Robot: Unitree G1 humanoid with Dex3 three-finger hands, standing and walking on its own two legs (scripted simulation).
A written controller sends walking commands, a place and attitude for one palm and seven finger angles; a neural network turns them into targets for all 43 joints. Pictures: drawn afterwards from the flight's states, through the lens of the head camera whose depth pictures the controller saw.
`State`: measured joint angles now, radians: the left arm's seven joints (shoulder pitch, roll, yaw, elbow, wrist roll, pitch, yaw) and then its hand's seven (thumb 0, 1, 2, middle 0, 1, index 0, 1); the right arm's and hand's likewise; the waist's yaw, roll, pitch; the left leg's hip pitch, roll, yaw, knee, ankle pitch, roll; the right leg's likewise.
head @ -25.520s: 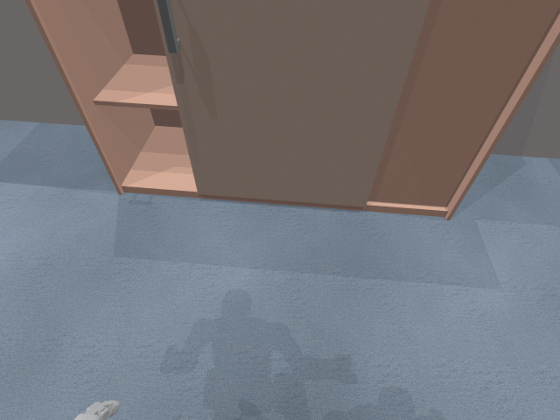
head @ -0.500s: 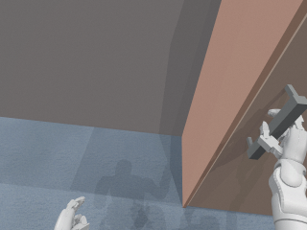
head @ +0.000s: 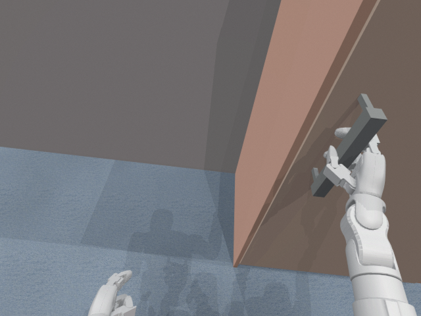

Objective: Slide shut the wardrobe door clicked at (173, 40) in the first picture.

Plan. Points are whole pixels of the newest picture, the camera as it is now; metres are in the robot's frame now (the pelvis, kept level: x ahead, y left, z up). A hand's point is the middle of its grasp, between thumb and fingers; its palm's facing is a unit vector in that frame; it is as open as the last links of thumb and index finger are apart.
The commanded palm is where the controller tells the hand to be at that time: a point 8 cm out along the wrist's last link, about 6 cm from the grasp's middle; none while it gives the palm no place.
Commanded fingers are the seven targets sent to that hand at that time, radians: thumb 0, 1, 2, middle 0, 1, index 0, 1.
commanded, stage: stop walking and hold the door there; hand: right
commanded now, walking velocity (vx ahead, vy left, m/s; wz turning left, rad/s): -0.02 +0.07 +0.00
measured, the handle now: (338, 150) +0.41 -0.23 +0.12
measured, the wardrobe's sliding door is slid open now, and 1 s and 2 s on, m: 0.00 0.00 0.00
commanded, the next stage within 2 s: loosen the grip on the handle in 0.58 s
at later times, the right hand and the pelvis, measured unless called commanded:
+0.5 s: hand (331, 166) +0.36 -0.20 +0.12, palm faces +0.32 +0.94 -0.16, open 6.2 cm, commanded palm +0.33 -0.22 +0.12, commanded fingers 0.00 -0.90 -0.90 0.45 1.40 0.45 1.40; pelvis +0.00 +0.00 +0.01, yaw +1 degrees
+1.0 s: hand (330, 164) +0.37 -0.20 +0.12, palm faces +0.40 +0.90 -0.20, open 10.9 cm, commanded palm +0.32 -0.23 +0.13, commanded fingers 0.00 0.55 -0.20 0.36 1.28 0.36 1.28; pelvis -0.01 +0.04 +0.00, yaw -4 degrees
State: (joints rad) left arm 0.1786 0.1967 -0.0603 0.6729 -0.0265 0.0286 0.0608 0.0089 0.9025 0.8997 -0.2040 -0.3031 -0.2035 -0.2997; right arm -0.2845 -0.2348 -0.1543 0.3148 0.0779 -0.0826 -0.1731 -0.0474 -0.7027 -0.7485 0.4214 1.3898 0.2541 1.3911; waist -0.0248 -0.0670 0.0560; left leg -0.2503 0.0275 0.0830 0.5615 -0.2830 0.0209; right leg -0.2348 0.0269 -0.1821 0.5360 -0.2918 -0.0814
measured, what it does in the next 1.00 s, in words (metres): stands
